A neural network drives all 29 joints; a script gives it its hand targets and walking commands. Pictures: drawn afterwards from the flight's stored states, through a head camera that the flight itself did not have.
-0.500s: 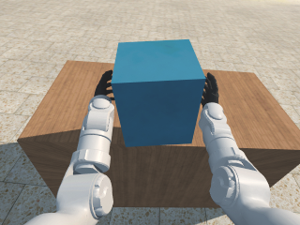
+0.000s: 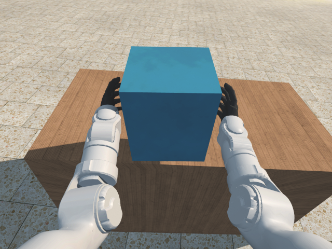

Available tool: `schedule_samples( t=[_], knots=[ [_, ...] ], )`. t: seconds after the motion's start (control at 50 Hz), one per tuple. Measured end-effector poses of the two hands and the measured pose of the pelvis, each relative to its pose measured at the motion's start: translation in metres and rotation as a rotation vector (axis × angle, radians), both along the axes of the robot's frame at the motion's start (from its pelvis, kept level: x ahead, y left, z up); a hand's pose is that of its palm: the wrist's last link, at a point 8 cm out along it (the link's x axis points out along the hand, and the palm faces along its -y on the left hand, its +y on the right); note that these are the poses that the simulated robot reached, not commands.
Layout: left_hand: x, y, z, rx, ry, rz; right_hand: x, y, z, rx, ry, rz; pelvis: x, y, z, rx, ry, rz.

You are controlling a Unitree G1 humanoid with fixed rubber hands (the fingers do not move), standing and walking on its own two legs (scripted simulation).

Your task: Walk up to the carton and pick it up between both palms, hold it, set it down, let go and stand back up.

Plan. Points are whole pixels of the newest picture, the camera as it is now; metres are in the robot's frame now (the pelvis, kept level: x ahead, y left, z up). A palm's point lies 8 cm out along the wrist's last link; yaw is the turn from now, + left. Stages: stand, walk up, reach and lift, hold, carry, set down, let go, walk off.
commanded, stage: set down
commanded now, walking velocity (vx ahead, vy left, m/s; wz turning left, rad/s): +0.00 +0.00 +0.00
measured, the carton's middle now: (169, 106) +0.46 -0.02 +0.12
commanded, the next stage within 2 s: none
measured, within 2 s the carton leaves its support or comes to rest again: neither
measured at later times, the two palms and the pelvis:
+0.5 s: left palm (134, 111) +0.42 +0.07 +0.13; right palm (246, 126) +0.38 -0.22 +0.12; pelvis +0.00 -0.01 +0.00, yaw -3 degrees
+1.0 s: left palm (125, 123) +0.44 +0.10 +0.07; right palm (229, 133) +0.40 -0.19 +0.07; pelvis +0.01 +0.01 +0.00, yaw -4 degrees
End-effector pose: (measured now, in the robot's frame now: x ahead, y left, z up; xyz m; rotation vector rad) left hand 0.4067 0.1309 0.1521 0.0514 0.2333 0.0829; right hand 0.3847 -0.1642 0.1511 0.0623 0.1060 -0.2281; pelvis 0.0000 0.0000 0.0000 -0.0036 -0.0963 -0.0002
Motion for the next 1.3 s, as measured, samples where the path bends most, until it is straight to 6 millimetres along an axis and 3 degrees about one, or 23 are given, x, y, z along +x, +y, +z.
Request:
schedule_samples(
  t=[0.1, 0.24, 0.42, 0.52, 0.62, 0.84, 1.02, 1.18, 1.3],
  knots=[
    [0.001, -0.001, -0.018, 0.011, 0.028, 0.003, -0.001, 0.000, -0.015, 0.006, 0.028, -0.006, 0.003, 0.003, 0.000, -0.007, 0.026, -0.009],
    [0.003, -0.026, -0.035, 0.033, 0.072, -0.030, -0.006, -0.024, -0.035, 0.030, 0.071, -0.044, 0.004, 0.003, -0.001, -0.013, 0.065, -0.034],
    [0.013, -0.059, -0.029, 0.019, 0.056, -0.073, -0.008, -0.056, -0.037, 0.020, 0.052, -0.081, 0.002, -0.003, -0.001, 0.001, 0.111, -0.051],
    [0.017, -0.056, -0.021, -0.001, 0.039, -0.065, -0.004, -0.055, -0.030, 0.007, 0.034, -0.057, 0.001, -0.006, -0.001, 0.013, 0.113, -0.056],
    [0.019, -0.040, -0.022, -0.013, 0.041, -0.040, 0.000, -0.040, -0.030, 0.009, 0.035, -0.021, 0.000, -0.005, 0.000, 0.017, 0.108, -0.057],
    [0.021, -0.012, -0.058, -0.025, 0.106, -0.013, 0.009, -0.014, -0.059, 0.007, 0.111, 0.007, 0.006, 0.003, 0.000, 0.009, 0.166, -0.048],
    [0.031, -0.035, -0.083, 0.002, 0.132, -0.045, 0.014, -0.034, -0.080, 0.007, 0.142, -0.039, 0.015, 0.005, -0.002, 0.000, 0.258, -0.069],
    [0.044, -0.064, -0.085, 0.002, 0.117, -0.075, 0.019, -0.063, -0.086, -0.017, 0.132, -0.058, 0.019, -0.004, -0.004, 0.007, 0.299, -0.082],
    [0.048, -0.066, -0.088, -0.017, 0.109, -0.079, 0.023, -0.066, -0.090, -0.040, 0.127, -0.047, 0.019, -0.008, -0.003, 0.019, 0.302, -0.070]
  ],
)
